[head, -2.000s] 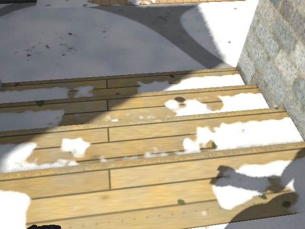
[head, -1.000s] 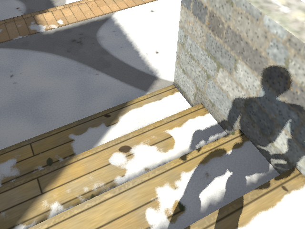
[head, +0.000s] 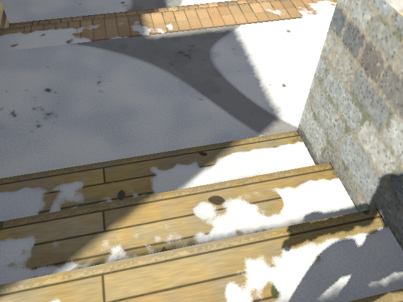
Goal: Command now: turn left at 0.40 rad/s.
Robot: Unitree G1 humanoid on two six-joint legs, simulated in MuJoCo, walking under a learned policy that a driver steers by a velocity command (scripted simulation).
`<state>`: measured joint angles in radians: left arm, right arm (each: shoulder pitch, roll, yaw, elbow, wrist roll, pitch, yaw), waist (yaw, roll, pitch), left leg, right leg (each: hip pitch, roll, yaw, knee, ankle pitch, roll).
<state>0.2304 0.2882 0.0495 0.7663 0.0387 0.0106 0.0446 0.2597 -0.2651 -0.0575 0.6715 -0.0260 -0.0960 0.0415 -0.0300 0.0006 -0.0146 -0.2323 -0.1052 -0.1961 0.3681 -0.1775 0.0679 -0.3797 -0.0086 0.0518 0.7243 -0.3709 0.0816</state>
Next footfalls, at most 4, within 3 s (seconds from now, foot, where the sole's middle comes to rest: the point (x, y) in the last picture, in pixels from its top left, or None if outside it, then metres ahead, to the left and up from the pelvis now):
0.10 right None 0.02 -0.15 -0.78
0.56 left None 0.26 0.11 -0.78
1.16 right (229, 284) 0.60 -0.10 -0.93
1.48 left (166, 273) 0.65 0.13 -0.93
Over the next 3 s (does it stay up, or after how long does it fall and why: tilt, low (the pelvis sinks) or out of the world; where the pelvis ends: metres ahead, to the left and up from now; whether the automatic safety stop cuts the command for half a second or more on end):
stays up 0.60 -0.01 -0.15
